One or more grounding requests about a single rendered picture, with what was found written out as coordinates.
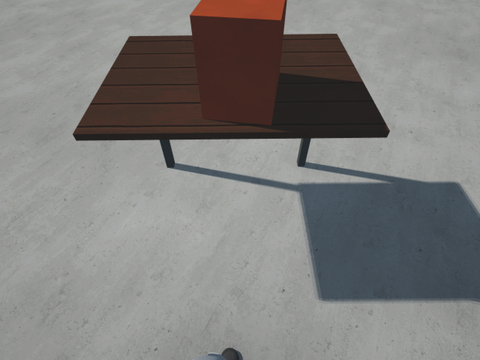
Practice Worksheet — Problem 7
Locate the carton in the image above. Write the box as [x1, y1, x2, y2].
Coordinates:
[190, 0, 287, 125]

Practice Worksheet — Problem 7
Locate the table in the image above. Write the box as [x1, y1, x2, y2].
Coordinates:
[73, 34, 390, 168]

